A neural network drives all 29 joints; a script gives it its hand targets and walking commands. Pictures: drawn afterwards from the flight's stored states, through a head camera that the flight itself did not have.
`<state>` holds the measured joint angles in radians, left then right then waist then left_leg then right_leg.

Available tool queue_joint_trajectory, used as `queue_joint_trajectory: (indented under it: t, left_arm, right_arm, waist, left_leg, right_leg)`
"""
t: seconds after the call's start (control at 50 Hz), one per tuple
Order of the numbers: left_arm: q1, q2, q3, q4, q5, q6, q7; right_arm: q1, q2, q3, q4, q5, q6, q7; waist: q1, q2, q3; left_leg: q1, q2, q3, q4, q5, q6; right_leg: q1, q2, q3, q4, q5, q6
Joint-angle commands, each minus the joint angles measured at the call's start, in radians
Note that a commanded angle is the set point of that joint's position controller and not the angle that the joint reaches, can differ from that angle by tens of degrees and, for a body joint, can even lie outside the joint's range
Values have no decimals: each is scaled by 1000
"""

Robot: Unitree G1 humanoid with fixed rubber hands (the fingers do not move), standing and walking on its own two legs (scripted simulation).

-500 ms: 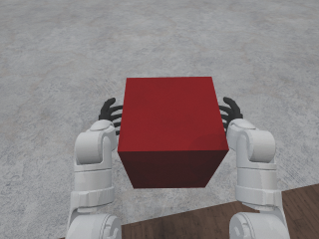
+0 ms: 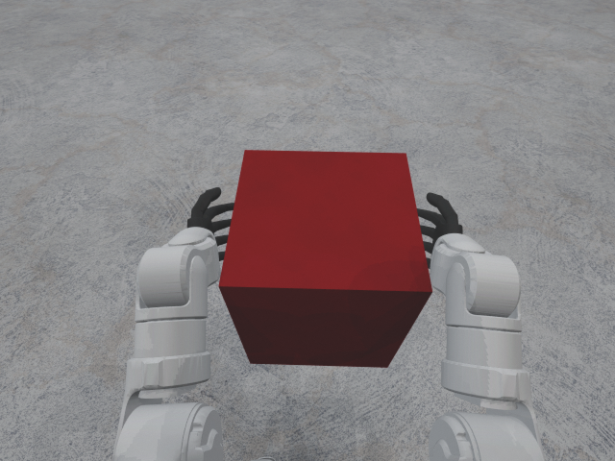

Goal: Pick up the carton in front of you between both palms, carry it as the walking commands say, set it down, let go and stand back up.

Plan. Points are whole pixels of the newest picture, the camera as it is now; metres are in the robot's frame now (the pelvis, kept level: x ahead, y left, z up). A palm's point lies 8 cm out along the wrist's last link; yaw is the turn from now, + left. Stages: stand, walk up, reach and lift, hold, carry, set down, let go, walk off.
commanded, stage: carry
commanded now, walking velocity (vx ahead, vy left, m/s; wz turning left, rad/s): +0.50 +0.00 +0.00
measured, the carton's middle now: (321, 267) +0.36 +0.01 +0.05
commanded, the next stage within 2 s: none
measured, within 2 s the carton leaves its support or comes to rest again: neither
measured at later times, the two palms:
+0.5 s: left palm (250, 113) +0.62 +0.13 +0.13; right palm (422, 117) +0.63 -0.16 +0.13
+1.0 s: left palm (247, 64) +0.88 +0.18 +0.10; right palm (380, 64) +0.89 -0.12 +0.10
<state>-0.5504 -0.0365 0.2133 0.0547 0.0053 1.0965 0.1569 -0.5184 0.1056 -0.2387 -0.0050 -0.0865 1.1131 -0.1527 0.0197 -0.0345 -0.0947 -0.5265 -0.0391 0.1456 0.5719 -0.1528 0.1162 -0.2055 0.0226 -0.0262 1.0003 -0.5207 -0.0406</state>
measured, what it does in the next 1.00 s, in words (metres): walks ahead: right foot, then left foot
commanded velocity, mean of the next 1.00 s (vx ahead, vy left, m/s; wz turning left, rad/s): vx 0.50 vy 0.00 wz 0.00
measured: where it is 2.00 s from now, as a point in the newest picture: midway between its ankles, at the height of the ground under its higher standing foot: (311, 217)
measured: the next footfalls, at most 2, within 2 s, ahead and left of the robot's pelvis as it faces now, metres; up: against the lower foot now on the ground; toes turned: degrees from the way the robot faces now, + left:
right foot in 0.46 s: +0.44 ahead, -0.10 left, +0.00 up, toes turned -6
left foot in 0.96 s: +0.78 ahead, +0.13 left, +0.00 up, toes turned +12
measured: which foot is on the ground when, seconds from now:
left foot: down 0.00-0.48, up 0.50-0.94, down 0.96-1.00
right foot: up 0.00-0.44, down 0.46-0.98, up 1.00-1.00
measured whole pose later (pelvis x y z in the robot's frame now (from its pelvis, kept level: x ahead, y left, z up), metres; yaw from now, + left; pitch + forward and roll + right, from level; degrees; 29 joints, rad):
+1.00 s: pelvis +0.64 +0.02 +0.00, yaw +0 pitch +3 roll +2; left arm -0.08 -0.13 0.10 -0.42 0.06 1.22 0.12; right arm -0.10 0.13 -0.06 -0.41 -0.07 1.23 -0.14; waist 0.00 -0.05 -0.14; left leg -0.49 0.03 0.24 0.55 -0.11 0.08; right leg -0.02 -0.09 -0.08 0.69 -0.48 0.01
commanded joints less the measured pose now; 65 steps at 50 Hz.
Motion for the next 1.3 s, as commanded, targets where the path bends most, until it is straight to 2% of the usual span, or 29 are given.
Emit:
queue_joint_trajectory:
  t: [0.0, 0.02, 0.08, 0.16, 0.24, 0.32, 0.38, 0.4, 0.42, 0.44, 0.46, 0.48, 0.52, 0.54, 0.62, 0.72, 0.84, 0.88, 0.9, 0.92, 0.94, 0.96, 0.98, 1.0, 1.02, 1.04, 1.08, 1.12, 1.28]
  left_arm:
    - [-595, -964, -623, -92, -250, 4, -116]
    - [-599, -988, -618, -94, -236, -7, -116]
    - [-585, -1006, -640, -156, -216, -45, -111]
    - [-448, -937, -652, -137, -157, -52, -99]
    - [-475, -902, -666, -187, -164, -45, -98]
    - [-427, -856, -667, -205, -178, -11, -95]
    - [-357, -838, -663, -208, -192, 33, -104]
    - [-337, -844, -663, -217, -199, 45, -110]
    - [-314, -850, -662, -232, -206, 56, -116]
    - [-308, -831, -662, -254, -212, 65, -118]
    - [-303, -843, -666, -250, -219, 74, -122]
    - [-282, -900, -683, -290, -236, 77, -131]
    - [-279, -991, -727, -352, -267, 76, -158]
    - [-275, -1018, -747, -378, -276, 75, -171]
    - [-148, -1036, -809, -441, -287, 69, -215]
    - [35, -990, -795, -501, -286, 93, -238]
    - [79, -919, -775, -526, -259, 126, -238]
    - [81, -905, -776, -535, -259, 133, -230]
    - [87, -898, -777, -534, -258, 139, -226]
    - [98, -881, -776, -528, -258, 144, -222]
    - [103, -879, -781, -540, -260, 149, -221]
    - [94, -883, -795, -556, -264, 150, -222]
    - [76, -917, -826, -574, -273, 142, -229]
    - [49, -955, -837, -564, -283, 129, -235]
    - [38, -983, -844, -563, -283, 116, -237]
    - [30, -1002, -850, -566, -281, 103, -236]
    - [62, -1008, -852, -538, -258, 84, -230]
    - [111, -995, -844, -513, -232, 76, -219]
    - [115, -911, -826, -562, -236, 101, -194]
  right_arm:
    - [-582, 852, 625, -72, 293, -18, 106]
    - [-642, 902, 656, -89, 326, -27, 118]
    - [-709, 975, 739, -154, 402, -65, 142]
    - [-575, 904, 742, -118, 382, -71, 144]
    - [-575, 864, 736, -151, 378, -66, 144]
    - [-488, 807, 710, -148, 355, -33, 134]
    - [-396, 777, 692, -153, 328, 6, 129]
    - [-376, 777, 694, -170, 326, 20, 128]
    - [-383, 775, 701, -198, 327, 33, 129]
    - [-386, 781, 705, -227, 331, 49, 131]
    - [-377, 786, 708, -257, 326, 60, 132]
    - [-372, 819, 716, -280, 341, 66, 136]
    - [-353, 900, 748, -316, 343, 65, 149]
    - [-313, 924, 760, -322, 330, 59, 155]
    - [-142, 961, 824, -350, 293, 42, 170]
    - [14, 953, 831, -427, 297, 64, 172]
    - [1, 888, 849, -490, 331, 109, 191]
    - [-1, 863, 843, -505, 343, 118, 191]
    - [27, 849, 832, -490, 339, 122, 190]
    - [47, 836, 821, -483, 332, 125, 191]
    - [71, 807, 810, -484, 326, 125, 192]
    - [84, 835, 807, -439, 333, 119, 196]
    - [101, 876, 812, -455, 336, 106, 203]
    - [74, 912, 824, -480, 339, 97, 208]
    - [45, 936, 831, -486, 340, 86, 213]
    - [15, 956, 841, -493, 351, 74, 218]
    - [24, 953, 857, -486, 361, 61, 225]
    - [58, 911, 854, -476, 358, 58, 228]
    - [78, 813, 834, -511, 352, 82, 216]
  waist:
    - [-86, 123, -399]
    - [-64, 72, -369]
    - [-50, 100, -382]
    - [-73, 137, -368]
    - [-90, 139, -296]
    - [-87, 162, -237]
    - [-59, 197, -256]
    - [-27, 184, -309]
    - [13, 122, -371]
    - [11, -82, -452]
    - [20, -219, -447]
    - [12, -153, -445]
    - [5, -30, -354]
    - [-7, -20, -328]
    - [-10, -73, -282]
    - [-6, -105, -192]
    - [4, -139, -45]
    - [-4, -149, -81]
    - [-24, -109, -147]
    - [-39, -50, -233]
    - [-44, 169, -337]
    - [-42, 325, -328]
    - [-48, 298, -323]
    - [-46, 196, -302]
    - [-41, 116, -291]
    - [-32, 93, -271]
    - [-30, 124, -227]
    - [-30, 154, -195]
    - [-33, 168, -70]
  left_leg:
    - [717, 356, -598, -183, 144, 153]
    - [621, 344, -534, -211, 120, 131]
    - [542, 301, -417, -242, 131, 108]
    - [642, 290, -326, -231, 345, 114]
    - [657, 253, -241, -238, 493, 63]
    - [698, 221, -170, -224, 614, 43]
    - [671, 199, -97, -85, 833, -13]
    - [588, 178, -48, 49, 788, -55]
    - [402, 159, -38, 217, 539, -90]
    - [137, 92, -44, 444, 83, -120]
    - [-128, -25, -82, 667, -362, -133]
    - [-193, 28, -159, 734, -329, -104]
    - [-175, 106, -167, 625, -235, -98]
    - [-139, 133, -164, 554, -187, -101]
    - [-111, 119, -94, 359, -97, -130]
    - [-121, 110, -13, 110, 48, -147]
    - [-51, 88, 57, -63, 127, -118]
    - [107, 60, 97, -107, 122, -97]
    - [291, 20, 130, -147, 84, -85]
    - [528, 74, 74, -130, 24, -72]
    - [724, 328, -329, -179, -115, 3]
    - [847, 483, -648, -309, -37, 133]
    - [786, 472, -629, -317, 87, 152]
    - [707, 441, -499, -303, 150, 112]
    - [629, 419, -415, -311, 138, 85]
    - [547, 392, -340, -347, 55, 45]
    - [454, 350, -230, -403, -53, 1]
    - [440, 339, -181, -447, -91, 9]
    - [499, 294, -45, -453, 53, -3]
  right_leg:
    - [-571, -26, 68, 358, 48, -1]
    - [-535, -63, 66, 300, 97, 0]
    - [-464, -82, 37, 173, 167, 7]
    - [-556, -85, -5, -12, 229, 29]
    - [-537, -62, -61, -206, 375, 31]
    - [-476, -32, -118, -384, 460, 12]
    - [-233, 26, -192, -557, 516, -13]
    - [-20, 32, -203, -624, 552, -17]
    - [232, -69, -89, -618, 535, -37]
    - [471, -335, 292, -550, 652, -115]
    - [579, -472, 559, -642, 635, -256]
    - [546, -429, 539, -652, 578, -251]
    - [376, -377, 370, -705, 576, -173]
    - [317, -351, 289, -736, 540, -131]
    - [270, -302, 136, -802, 565, -117]
    - [302, -249, 4, -816, 708, -85]
    - [285, -245, -56, -794, 792, -53]
    - [262, -240, -94, -674, 956, -31]
    - [212, -207, -147, -510, 982, -7]
    - [74, -175, -165, -311, 840, 18]
    - [-154, -114, -147, -24, 524, 54]
    - [-424, 16, -99, 208, 103, 61]
    - [-476, -43, 8, 345, 52, 37]
    - [-480, -92, 39, 341, 70, 19]
    - [-452, -127, 52, 291, 133, 17]
    - [-413, -157, 51, 207, 187, 19]
    - [-360, -148, -2, 65, 234, 24]
    - [-364, -141, -38, -56, 276, 36]
    - [-370, -119, -139, -436, 476, 57]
